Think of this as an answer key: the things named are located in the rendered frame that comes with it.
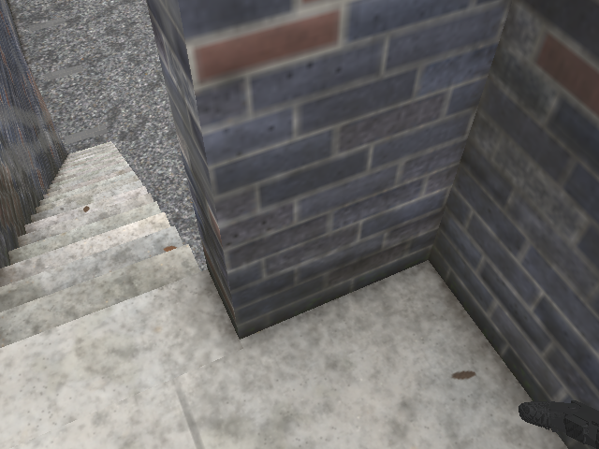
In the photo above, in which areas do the stairs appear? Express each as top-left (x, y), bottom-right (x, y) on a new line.
top-left (0, 141), bottom-right (201, 348)

